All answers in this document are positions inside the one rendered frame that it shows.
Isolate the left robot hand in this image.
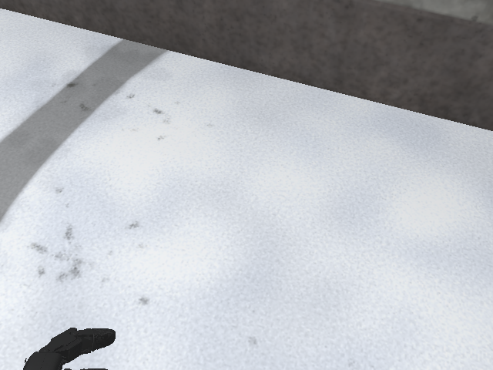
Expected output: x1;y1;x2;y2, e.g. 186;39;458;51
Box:
23;328;116;370

